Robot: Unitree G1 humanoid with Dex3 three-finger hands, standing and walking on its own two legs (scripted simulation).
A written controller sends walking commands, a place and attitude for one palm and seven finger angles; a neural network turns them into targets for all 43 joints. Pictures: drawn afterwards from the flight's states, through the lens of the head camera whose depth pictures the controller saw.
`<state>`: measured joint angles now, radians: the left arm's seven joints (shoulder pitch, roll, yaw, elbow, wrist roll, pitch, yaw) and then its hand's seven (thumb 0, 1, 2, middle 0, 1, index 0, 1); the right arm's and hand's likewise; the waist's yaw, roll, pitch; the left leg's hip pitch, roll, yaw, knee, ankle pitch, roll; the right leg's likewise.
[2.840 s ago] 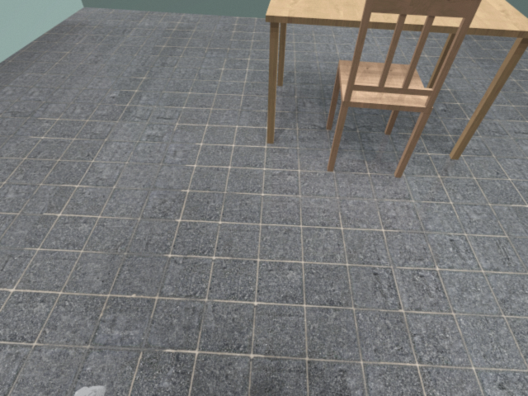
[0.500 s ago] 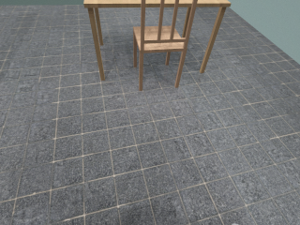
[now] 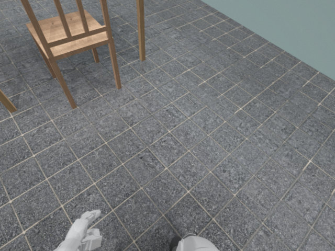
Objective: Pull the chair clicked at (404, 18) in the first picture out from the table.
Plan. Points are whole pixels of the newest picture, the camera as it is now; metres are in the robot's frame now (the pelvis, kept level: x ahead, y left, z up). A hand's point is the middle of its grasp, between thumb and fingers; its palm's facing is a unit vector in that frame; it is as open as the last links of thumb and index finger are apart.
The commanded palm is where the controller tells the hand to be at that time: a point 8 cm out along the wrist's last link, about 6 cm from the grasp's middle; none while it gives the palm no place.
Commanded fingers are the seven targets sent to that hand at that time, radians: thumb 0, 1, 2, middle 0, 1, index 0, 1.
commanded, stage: walk to a spot facing it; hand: left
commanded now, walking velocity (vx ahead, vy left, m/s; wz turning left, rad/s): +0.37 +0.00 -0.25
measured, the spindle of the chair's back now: (59, 9) +1.20 +0.53 -0.06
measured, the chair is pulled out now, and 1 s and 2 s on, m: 0.00 0.00 0.00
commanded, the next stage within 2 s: turn to face it in 1.36 s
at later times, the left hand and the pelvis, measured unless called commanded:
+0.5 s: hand (80, 214) +0.23 +0.23 -0.16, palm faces -0.07 -0.98 -0.18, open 7.3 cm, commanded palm none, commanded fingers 0.00 0.90 0.90 -0.20 -0.30 -0.20 -0.30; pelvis +0.20 +0.04 +0.02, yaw -8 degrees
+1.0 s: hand (136, 123) +0.54 +0.10 -0.15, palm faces -0.20 -0.96 -0.21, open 7.3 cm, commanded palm none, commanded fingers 0.00 0.90 0.90 -0.20 -0.30 -0.20 -0.30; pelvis +0.42 -0.06 +0.02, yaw -14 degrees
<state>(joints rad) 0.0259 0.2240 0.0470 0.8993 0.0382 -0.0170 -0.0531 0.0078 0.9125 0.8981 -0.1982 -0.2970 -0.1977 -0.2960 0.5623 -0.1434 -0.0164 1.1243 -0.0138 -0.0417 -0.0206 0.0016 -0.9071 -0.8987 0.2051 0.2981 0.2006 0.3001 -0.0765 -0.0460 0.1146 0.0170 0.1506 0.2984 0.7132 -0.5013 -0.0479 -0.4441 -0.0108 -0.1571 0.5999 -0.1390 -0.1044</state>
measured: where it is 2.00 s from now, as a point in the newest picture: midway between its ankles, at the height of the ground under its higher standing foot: (173, 152)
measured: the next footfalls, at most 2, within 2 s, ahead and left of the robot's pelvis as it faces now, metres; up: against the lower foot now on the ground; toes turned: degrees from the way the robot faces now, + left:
left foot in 0.38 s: +0.27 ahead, +0.14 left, +0.00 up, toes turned +5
right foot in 0.86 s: +0.48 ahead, -0.16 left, +0.00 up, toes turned -23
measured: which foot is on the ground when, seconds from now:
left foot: down 0.00-0.00, up 0.02-0.36, down 0.38-0.86, up 0.88-1.00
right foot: down 0.00-0.40, up 0.42-0.84, down 0.86-1.00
